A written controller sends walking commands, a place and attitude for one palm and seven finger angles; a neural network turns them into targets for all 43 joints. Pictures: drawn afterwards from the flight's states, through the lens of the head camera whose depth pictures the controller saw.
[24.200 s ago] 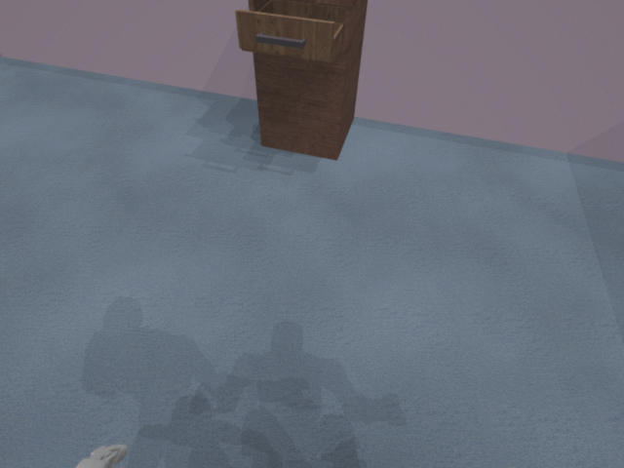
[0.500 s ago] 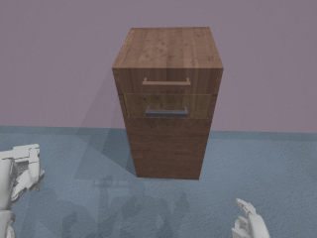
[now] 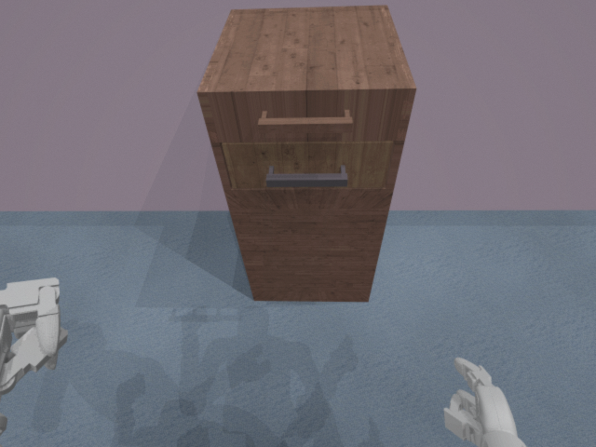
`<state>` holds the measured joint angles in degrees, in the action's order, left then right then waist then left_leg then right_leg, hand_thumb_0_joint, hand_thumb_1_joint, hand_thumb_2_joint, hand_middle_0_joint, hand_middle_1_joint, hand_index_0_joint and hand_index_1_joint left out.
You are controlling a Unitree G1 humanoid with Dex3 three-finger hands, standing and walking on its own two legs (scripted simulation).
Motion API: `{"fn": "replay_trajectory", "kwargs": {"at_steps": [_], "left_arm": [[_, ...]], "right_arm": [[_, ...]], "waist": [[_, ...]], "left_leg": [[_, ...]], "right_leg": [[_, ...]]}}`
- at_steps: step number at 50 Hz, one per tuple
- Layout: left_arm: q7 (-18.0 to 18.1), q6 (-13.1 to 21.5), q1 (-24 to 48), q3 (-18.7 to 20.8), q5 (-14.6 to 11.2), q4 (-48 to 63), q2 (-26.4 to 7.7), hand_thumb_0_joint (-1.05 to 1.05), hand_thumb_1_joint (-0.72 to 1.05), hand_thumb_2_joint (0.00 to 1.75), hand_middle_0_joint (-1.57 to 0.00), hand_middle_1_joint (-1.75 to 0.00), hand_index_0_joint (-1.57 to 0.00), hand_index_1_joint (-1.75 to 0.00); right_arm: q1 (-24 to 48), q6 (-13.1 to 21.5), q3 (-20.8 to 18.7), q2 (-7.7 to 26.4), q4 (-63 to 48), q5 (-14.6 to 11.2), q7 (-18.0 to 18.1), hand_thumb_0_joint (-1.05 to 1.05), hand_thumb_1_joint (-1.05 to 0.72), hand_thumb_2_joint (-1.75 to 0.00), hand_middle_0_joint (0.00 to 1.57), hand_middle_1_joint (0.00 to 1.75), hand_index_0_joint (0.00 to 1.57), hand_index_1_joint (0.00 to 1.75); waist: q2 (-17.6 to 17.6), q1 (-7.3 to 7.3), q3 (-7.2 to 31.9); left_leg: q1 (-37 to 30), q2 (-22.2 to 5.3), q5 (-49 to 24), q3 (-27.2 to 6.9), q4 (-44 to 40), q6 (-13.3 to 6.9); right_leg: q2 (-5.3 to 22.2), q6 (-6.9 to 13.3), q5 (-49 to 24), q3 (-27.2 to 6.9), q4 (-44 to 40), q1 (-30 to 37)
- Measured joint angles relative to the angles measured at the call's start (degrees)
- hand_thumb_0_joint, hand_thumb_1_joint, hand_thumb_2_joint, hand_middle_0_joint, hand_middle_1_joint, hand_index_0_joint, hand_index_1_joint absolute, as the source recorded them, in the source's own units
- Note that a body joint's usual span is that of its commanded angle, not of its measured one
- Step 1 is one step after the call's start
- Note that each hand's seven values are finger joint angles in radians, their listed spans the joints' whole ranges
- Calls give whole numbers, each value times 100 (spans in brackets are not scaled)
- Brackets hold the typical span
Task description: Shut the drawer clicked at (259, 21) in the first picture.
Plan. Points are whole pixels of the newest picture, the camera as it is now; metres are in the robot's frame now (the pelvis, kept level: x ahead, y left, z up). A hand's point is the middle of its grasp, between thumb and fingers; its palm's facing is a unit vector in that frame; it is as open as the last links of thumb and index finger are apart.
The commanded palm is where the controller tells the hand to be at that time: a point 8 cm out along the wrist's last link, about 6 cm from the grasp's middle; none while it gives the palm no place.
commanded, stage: step back with the hand held close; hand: left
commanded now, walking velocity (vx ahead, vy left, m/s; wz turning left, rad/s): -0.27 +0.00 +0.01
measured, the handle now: (306, 174) +0.70 +0.03 -0.10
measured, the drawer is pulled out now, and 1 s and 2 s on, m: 0.00 0.00 0.00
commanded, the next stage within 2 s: stop stepping back and stand still in 0.92 s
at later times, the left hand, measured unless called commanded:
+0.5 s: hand (0, 430) +0.11 +0.25 +0.15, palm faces +0.33 -0.80 -0.51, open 3.2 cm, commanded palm +0.05 +0.29 +0.18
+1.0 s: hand out of the picture +0.03 +0.26 +0.16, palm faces +0.33 -0.84 -0.43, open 3.2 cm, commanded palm -0.02 +0.31 +0.18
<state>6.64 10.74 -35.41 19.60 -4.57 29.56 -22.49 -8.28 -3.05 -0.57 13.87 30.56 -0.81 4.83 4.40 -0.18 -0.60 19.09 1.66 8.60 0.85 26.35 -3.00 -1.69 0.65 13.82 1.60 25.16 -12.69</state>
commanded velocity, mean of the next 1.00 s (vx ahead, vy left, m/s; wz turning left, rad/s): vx -0.38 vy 0.00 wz -0.05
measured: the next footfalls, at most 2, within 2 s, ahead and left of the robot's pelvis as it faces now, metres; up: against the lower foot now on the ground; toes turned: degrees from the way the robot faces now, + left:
right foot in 0.92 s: -0.26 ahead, -0.10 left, +0.00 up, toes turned +0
left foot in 1.30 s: -0.18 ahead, +0.16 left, +0.00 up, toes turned +0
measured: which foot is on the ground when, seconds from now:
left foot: down 0.00-1.00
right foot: down 0.00-0.64, up 0.66-0.90, down 0.92-1.00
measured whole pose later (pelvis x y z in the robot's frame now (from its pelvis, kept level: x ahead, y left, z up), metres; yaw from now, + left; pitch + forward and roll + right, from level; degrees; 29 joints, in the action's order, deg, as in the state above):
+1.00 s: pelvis -0.16 +0.04 -0.02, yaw -2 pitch +2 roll -4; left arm 6.9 15.8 -33.7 20.5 -3.1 38.0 -24.7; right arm -6.1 4.0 1.0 10.8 35.9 1.4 2.8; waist 1.4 -3.4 0.1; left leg 33.3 -2.2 -2.7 5.4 24.7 -1.1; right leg -4.2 -0.3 26.5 -0.5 27.5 -2.5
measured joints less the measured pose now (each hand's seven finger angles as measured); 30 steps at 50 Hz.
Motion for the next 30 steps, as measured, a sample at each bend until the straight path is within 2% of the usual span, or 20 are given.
{"fn": "replay_trajectory", "kwargs": {"at_steps": [10,16,20,23,28,30], "left_arm": [[95,210,-78,-37,127,172,-46,1,88,90,-140,-160,-141,-160],[60,351,125,264,310,249,-245,1,88,90,-140,-160,-141,-160],[29,442,45,462,227,334,-262,1,88,90,-140,-160,-141,-160],[-2,452,-63,356,163,389,-194,1,88,90,-140,-160,-141,-160],[47,454,-155,61,165,523,-120,1,88,90,-141,-160,-141,-160],[83,459,-99,35,195,572,-124,1,88,90,-141,-160,-141,-160]], "right_arm": [[-239,145,33,34,-2,41,39,1,-90,-90,20,30,20,30],[-334,331,41,-1,-46,101,53,1,-90,-90,20,30,20,30],[-149,415,40,-47,19,88,-39,1,-90,-90,20,30,20,30],[-64,460,24,-68,105,65,-113,1,-90,-90,20,30,20,30],[-183,445,-19,-93,295,79,-124,1,-90,-90,21,30,21,30],[-236,417,-32,-72,340,106,-72,1,-90,-90,21,30,21,30]], "waist": [[-176,48,-52],[-221,109,-131],[-200,38,-255],[-131,10,-330],[-196,45,-156],[-205,72,-99]], "left_leg": [[223,-18,-160,-76,115,-74],[504,106,-320,-148,141,-154],[772,65,-437,-122,251,-101],[842,-15,-452,-149,293,-59],[990,-13,497,-182,734,150],[947,-28,215,-179,680,131]], "right_leg": [[-26,-58,-219,86,-29,-134],[-154,-131,130,-283,656,-315],[-221,-39,280,-392,627,-439],[-288,-34,156,-347,587,-472],[-256,-40,73,-248,467,-377],[-253,-78,83,-209,488,-337]]}}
